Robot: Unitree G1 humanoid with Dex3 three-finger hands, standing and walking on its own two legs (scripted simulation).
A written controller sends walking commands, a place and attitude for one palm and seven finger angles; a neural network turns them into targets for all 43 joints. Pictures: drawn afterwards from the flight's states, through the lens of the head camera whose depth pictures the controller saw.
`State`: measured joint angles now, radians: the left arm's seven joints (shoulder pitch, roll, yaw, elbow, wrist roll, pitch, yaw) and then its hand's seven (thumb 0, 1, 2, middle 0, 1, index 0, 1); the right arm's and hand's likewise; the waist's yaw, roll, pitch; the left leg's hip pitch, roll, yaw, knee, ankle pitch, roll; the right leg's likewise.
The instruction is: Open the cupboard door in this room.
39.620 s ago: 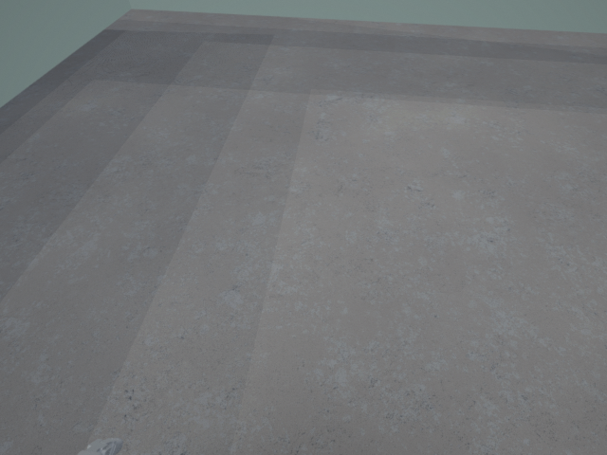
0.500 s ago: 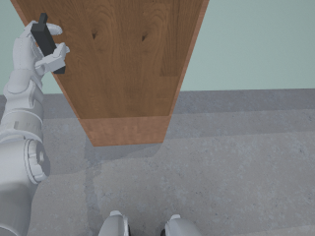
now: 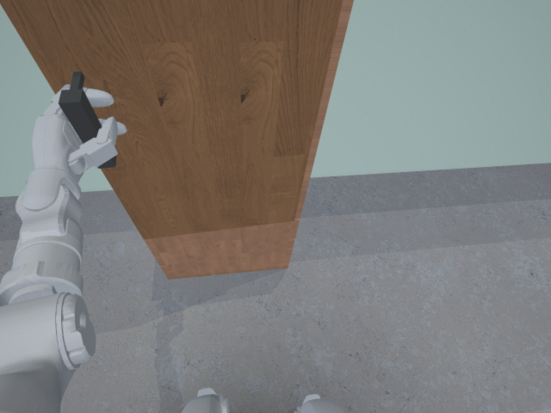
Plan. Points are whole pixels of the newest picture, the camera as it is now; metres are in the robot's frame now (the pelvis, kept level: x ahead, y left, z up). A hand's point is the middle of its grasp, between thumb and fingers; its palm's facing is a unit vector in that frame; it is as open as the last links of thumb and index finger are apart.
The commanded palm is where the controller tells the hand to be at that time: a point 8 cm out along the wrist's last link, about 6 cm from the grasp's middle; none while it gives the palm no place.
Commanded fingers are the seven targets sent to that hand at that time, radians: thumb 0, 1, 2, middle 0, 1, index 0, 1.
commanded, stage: pull the door open along its arc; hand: left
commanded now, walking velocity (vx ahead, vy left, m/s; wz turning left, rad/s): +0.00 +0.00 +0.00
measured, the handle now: (93, 121) +0.52 +0.23 +0.10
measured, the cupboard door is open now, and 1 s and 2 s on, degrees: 3 46 46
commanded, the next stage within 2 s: open thumb and fingers to let go in 0.72 s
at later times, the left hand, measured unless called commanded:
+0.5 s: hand (160, 233) +0.33 +0.12 +0.11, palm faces +0.43 -0.90 +0.05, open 5.9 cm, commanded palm +0.27 +0.15 +0.10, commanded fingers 0.00 0.90 0.90 -0.40 -1.35 -0.40 -1.35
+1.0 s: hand (218, 277) +0.27 +0.05 +0.11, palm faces +0.44 -0.90 +0.01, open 6.5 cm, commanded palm +0.22 +0.09 +0.10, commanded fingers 0.00 0.20 0.60 -0.35 -1.27 -0.35 -1.27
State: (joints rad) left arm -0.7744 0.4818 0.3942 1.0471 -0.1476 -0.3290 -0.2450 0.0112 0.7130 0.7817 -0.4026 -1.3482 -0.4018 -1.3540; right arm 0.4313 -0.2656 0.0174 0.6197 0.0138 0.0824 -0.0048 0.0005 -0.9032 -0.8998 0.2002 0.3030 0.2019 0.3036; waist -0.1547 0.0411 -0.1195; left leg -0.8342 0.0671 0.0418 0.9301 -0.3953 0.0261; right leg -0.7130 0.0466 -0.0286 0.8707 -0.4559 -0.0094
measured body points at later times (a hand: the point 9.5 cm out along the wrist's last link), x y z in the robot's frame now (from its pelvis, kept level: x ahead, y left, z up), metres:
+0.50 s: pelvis +0.00 -0.02 +0.01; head +0.01 -0.03 +0.46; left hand +0.30 +0.17 +0.11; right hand +0.19 -0.23 -0.08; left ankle +0.02 +0.10 -0.69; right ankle -0.03 -0.12 -0.69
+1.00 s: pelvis -0.01 -0.05 +0.02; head -0.01 -0.07 +0.47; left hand +0.24 +0.10 +0.11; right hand +0.18 -0.26 -0.08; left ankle +0.02 +0.10 -0.69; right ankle -0.03 -0.12 -0.69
